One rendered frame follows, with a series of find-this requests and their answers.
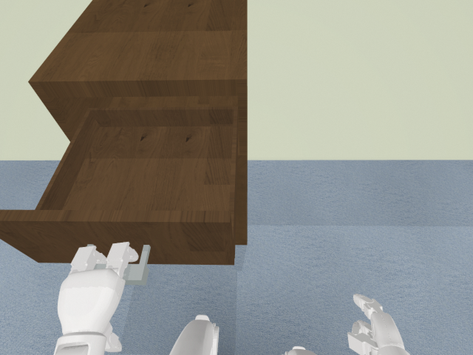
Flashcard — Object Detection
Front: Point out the robot left hand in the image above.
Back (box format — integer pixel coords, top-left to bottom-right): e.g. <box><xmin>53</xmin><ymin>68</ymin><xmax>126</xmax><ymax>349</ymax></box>
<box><xmin>58</xmin><ymin>242</ymin><xmax>139</xmax><ymax>352</ymax></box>

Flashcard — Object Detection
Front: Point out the handle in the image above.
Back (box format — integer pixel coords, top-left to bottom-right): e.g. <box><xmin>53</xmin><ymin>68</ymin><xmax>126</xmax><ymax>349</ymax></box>
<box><xmin>87</xmin><ymin>244</ymin><xmax>151</xmax><ymax>285</ymax></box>

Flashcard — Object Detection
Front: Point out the robot right hand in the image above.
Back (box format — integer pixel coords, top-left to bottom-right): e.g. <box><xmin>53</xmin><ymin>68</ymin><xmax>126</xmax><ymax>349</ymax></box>
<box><xmin>347</xmin><ymin>294</ymin><xmax>405</xmax><ymax>355</ymax></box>

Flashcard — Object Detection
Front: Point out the cabinet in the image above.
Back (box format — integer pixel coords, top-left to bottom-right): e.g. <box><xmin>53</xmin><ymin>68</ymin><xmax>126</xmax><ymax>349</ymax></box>
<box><xmin>28</xmin><ymin>0</ymin><xmax>248</xmax><ymax>245</ymax></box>

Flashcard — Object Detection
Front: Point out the left robot forearm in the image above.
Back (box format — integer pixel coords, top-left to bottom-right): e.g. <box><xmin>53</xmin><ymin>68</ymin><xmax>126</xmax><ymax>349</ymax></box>
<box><xmin>54</xmin><ymin>331</ymin><xmax>107</xmax><ymax>355</ymax></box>

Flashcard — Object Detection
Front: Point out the robot left thigh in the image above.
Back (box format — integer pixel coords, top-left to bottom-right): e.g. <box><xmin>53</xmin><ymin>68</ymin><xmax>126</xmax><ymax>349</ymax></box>
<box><xmin>169</xmin><ymin>319</ymin><xmax>219</xmax><ymax>355</ymax></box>

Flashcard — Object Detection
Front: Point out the drawer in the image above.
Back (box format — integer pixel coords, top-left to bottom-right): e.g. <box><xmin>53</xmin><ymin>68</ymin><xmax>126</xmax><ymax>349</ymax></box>
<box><xmin>0</xmin><ymin>106</ymin><xmax>239</xmax><ymax>265</ymax></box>

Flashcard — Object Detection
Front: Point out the left robot shin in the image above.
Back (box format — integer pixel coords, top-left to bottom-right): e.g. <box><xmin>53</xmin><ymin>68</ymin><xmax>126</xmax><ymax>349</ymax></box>
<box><xmin>195</xmin><ymin>314</ymin><xmax>210</xmax><ymax>321</ymax></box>

